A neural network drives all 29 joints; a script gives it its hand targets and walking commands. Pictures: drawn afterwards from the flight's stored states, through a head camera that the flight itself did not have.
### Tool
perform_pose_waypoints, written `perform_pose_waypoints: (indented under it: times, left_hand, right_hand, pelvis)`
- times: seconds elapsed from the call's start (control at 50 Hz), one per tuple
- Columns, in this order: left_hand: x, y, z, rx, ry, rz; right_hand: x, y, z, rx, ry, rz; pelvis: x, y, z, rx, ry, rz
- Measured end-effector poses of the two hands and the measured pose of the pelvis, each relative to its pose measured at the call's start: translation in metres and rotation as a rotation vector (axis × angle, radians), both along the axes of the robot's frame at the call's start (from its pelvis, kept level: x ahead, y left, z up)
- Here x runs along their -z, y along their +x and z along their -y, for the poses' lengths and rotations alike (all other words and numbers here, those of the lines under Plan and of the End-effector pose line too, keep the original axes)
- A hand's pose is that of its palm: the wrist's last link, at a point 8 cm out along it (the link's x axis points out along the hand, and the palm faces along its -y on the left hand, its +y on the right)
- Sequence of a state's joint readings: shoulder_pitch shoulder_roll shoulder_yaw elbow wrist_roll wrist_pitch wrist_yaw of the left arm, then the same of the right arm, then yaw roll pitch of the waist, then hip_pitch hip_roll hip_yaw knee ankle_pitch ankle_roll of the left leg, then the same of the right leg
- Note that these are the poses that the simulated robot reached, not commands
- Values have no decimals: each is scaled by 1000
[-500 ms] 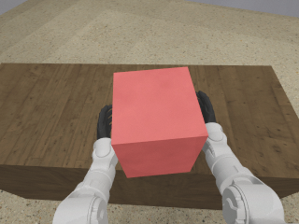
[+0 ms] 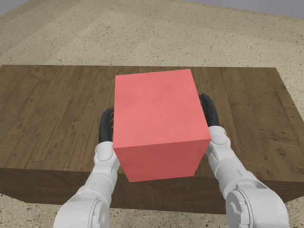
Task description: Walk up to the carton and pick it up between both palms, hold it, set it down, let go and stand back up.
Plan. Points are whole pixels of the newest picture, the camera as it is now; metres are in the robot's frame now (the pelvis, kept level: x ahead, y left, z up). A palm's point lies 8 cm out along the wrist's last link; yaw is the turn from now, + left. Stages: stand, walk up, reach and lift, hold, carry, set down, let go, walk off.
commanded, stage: reach and lift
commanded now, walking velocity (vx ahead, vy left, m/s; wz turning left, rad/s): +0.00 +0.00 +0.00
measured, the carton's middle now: (157, 129) +0.40 +0.04 +0.01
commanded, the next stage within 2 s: none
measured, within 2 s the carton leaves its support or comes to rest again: leaves its support in 0.40 s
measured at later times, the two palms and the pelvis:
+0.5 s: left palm (108, 134) +0.37 +0.17 +0.02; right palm (214, 124) +0.40 -0.12 +0.04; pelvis +0.00 +0.00 +0.00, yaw +0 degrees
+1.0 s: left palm (106, 126) +0.37 +0.17 +0.07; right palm (221, 119) +0.39 -0.13 +0.08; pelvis -0.01 +0.00 +0.00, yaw +0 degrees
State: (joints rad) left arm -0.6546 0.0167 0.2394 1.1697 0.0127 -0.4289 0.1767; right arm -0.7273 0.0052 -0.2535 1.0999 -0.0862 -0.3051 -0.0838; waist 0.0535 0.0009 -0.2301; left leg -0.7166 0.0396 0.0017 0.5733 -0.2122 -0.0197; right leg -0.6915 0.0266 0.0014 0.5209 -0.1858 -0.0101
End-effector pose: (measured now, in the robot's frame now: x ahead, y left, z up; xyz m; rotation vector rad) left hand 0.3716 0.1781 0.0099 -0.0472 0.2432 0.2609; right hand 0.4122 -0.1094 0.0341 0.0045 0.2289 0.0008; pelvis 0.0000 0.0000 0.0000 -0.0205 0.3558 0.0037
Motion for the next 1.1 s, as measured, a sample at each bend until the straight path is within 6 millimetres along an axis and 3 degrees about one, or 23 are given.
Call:
perform_pose_waypoints:
  times: [0.32,0.58,1.1]
  left_hand:
    - [-3,1,1,17,30,6]
    - [-19,3,9,64,86,35]
    - [-72,0,14,85,132,45]
  right_hand:
    - [-2,-2,1,3,-34,21]
    - [-8,-13,12,33,-61,61]
    - [-55,-21,17,48,-58,77]
  pelvis:
    - [0,0,0,0,0,0]
    - [0,0,0,0,0,4]
    - [-3,-8,2,-2,3,97]
